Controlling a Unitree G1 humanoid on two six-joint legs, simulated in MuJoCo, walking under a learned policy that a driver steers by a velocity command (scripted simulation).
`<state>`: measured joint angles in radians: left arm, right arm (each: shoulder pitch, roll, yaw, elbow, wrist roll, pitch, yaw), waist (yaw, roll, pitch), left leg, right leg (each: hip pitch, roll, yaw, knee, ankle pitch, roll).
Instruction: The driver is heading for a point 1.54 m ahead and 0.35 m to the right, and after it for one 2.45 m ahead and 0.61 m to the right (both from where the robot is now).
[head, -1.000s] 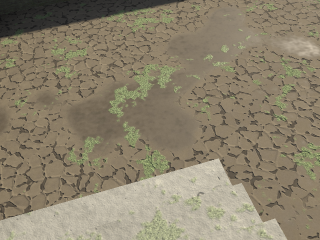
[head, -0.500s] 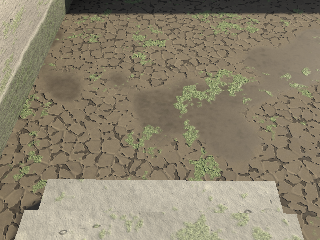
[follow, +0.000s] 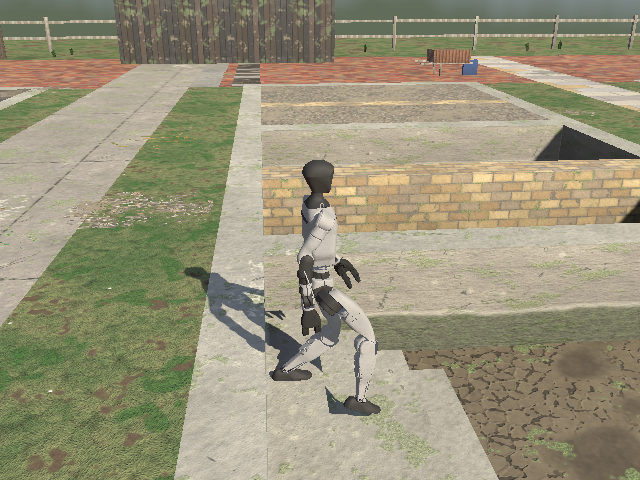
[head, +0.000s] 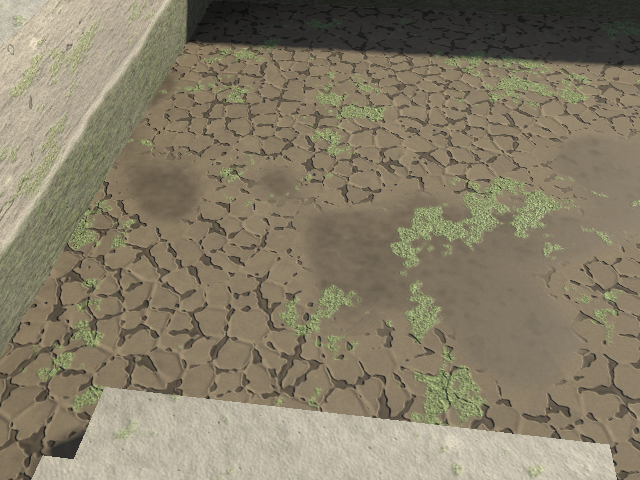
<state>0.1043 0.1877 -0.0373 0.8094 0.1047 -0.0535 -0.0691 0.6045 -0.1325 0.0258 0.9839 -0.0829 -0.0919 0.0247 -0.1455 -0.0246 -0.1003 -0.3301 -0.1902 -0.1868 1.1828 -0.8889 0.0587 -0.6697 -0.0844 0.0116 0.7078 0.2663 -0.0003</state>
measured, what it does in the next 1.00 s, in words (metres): goes down: right foot 0.17 m lower, then left foot 0.17 m lower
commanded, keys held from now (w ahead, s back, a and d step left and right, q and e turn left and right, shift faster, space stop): w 1.00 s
